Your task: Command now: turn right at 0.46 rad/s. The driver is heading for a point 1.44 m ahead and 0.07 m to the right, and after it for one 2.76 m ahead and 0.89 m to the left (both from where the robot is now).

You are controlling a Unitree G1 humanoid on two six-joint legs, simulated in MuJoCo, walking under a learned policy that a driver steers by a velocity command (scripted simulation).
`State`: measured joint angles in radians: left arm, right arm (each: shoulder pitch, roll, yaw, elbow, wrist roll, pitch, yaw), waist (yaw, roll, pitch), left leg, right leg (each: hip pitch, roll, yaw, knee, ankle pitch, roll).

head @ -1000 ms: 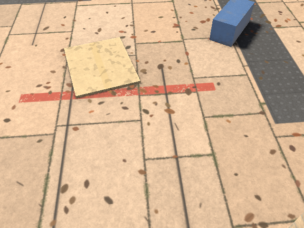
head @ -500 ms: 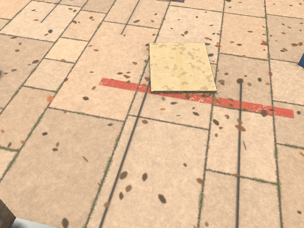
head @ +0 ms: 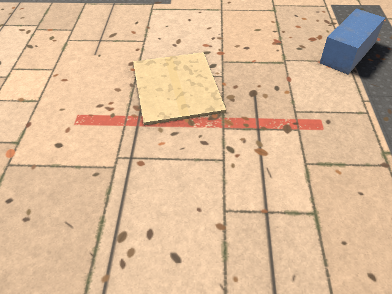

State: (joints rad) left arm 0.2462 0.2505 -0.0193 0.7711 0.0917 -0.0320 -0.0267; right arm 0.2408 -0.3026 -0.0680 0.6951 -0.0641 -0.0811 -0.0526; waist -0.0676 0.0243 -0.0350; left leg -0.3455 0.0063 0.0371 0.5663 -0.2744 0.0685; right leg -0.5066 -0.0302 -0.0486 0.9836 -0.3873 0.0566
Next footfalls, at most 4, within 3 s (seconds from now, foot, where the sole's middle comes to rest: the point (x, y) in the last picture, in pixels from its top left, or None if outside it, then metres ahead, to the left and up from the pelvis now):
0.08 right None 0.02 -0.13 -0.77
0.54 left None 0.03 0.09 -0.77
0.90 left None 0.05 0.09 -0.77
1.32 right None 0.32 -0.05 -0.95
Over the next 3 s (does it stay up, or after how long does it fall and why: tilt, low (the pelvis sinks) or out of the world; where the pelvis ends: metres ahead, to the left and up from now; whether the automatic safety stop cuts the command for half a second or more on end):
stays up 0.67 0.01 -0.32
